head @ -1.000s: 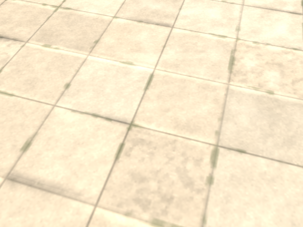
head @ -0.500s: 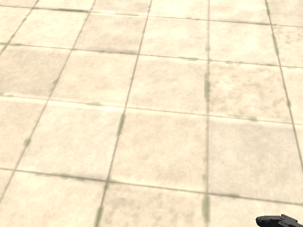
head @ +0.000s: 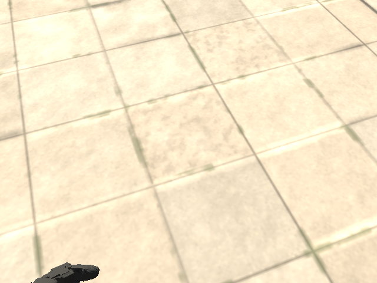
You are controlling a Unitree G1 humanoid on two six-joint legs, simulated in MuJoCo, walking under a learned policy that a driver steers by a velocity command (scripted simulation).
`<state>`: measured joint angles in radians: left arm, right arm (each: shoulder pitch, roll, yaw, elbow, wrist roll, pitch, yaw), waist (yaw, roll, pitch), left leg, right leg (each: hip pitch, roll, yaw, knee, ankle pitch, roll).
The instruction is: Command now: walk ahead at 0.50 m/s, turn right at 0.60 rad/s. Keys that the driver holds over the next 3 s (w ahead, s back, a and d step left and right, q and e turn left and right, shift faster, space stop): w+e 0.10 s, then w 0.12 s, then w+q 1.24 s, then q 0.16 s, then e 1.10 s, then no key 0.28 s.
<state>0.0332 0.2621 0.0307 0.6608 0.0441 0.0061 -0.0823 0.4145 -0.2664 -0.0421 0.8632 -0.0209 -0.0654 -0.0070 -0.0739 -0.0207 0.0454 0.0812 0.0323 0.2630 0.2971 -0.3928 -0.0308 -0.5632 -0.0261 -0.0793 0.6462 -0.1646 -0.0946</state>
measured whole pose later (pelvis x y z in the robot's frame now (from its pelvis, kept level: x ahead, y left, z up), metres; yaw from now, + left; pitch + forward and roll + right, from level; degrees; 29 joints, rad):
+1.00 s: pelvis +0.56 -0.01 +0.01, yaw +13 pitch +2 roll +1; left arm 0.07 0.26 0.00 0.72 0.04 -0.04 -0.02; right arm 0.41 -0.28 -0.07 0.84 -0.01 -0.04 0.01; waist -0.08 -0.03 0.03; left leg -0.06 -0.15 -0.15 0.32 -0.28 0.11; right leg -0.63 -0.08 0.05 0.67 -0.06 0.05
